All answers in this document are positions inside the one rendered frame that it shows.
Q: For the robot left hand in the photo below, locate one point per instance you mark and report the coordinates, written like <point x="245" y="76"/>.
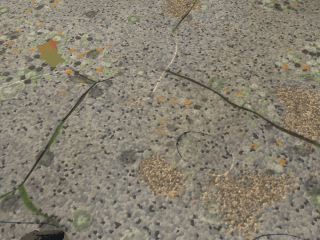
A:
<point x="44" y="235"/>

